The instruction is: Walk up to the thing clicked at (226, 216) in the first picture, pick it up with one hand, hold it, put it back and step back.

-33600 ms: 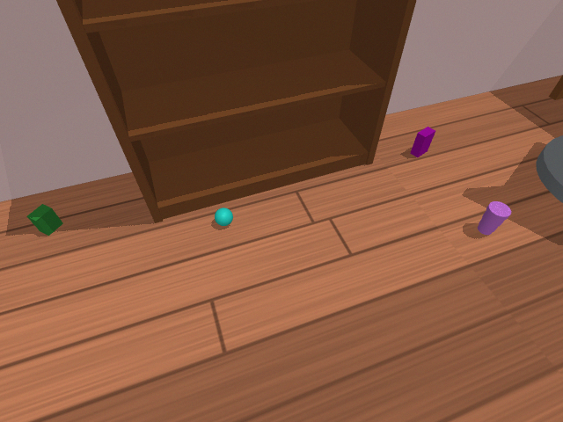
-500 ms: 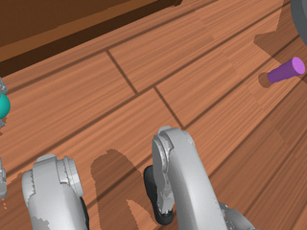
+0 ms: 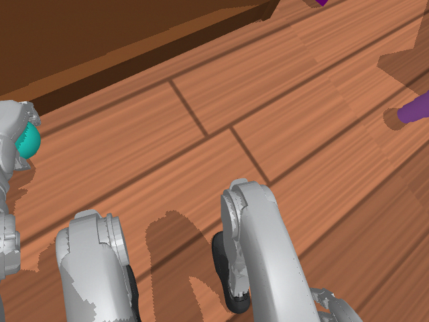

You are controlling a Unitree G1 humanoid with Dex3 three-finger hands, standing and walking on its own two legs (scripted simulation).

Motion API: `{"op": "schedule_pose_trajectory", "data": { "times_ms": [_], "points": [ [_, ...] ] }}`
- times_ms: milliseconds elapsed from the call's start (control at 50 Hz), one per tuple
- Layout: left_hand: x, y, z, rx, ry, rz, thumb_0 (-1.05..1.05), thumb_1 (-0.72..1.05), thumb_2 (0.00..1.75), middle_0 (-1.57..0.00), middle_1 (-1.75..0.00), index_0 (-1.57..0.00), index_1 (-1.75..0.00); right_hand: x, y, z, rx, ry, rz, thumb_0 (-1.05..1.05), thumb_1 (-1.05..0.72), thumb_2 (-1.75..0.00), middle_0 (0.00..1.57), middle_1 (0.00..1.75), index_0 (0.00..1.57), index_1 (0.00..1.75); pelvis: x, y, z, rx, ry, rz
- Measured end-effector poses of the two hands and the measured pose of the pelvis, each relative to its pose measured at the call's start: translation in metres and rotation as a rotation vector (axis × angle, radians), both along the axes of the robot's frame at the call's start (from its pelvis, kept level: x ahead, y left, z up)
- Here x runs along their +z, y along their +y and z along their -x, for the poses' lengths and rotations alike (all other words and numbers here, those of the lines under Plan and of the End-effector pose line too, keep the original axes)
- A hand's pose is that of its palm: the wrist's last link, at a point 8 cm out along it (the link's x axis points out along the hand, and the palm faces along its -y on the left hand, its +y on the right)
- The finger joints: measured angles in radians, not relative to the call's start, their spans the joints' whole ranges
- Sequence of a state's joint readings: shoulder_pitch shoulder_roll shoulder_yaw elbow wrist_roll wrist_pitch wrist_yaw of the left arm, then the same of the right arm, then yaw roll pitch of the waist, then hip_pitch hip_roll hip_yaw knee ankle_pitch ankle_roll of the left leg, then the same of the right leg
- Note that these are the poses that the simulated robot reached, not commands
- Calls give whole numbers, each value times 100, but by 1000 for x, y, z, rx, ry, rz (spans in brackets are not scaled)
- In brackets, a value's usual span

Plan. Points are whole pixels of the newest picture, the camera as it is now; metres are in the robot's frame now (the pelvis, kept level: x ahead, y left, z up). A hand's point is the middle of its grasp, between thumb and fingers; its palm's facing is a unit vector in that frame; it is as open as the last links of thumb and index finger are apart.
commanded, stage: lift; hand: left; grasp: from above
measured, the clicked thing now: (13, 139) +0.48 +0.30 -0.16
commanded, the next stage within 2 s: hold in 1.64 s
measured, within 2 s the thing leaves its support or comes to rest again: neither
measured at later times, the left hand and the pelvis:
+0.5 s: hand out of the picture +0.42 +0.31 -0.04, palm faces -0.45 -0.09 -0.89, open 10.0 cm; pelvis +0.00 +0.00 +0.07, yaw +3 degrees
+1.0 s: hand out of the picture +0.36 +0.29 +0.17, palm faces -0.42 -0.13 -0.90, open 10.0 cm; pelvis +0.01 +0.01 +0.25, yaw +6 degrees
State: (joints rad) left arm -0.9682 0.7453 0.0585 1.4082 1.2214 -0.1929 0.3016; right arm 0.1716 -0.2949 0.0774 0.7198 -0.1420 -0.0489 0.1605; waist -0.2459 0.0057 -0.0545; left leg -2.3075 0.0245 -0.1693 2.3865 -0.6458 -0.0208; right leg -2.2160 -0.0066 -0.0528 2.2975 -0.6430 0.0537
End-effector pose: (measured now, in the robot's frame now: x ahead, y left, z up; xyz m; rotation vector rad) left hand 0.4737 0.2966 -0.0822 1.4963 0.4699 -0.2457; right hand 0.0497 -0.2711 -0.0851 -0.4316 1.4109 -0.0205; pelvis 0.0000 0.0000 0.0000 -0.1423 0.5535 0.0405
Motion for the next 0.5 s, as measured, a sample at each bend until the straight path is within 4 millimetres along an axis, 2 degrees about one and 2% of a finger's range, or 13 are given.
{"op": "schedule_pose_trajectory", "data": {
  "times_ms": [120,240,360,500],
  "points": [
    [12,3,2,12,-10,-3,-2,-6,55,-64,-63,-72,-61,7,2,8,-40,12,10,0,-92,-90,20,30,20,30,8,2,0,7,19,-1],
    [31,8,11,34,13,-6,-2,-6,55,-64,-63,-72,-62,16,5,4,-75,0,3,0,-92,-90,20,30,20,30,22,3,0,16,31,-6],
    [60,12,26,29,29,-6,-2,-6,57,-63,-63,-71,-63,30,7,-11,-85,-38,-7,0,-92,-90,20,30,21,30,43,4,0,23,36,-13],
    [103,13,44,19,12,7,-2,-6,60,-62,-65,-69,-65,57,8,-40,-73,-115,-15,0,-92,-90,20,30,21,30,74,4,0,32,35,-20]
  ]
}}
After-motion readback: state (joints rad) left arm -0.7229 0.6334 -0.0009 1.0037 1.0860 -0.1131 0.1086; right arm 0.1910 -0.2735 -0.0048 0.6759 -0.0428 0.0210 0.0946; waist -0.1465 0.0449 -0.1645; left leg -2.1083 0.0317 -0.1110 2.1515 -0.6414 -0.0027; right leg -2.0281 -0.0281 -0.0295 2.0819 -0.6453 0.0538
